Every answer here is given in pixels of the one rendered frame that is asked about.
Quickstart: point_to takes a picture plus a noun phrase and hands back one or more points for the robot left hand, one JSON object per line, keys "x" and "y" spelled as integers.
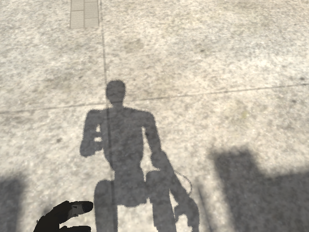
{"x": 63, "y": 212}

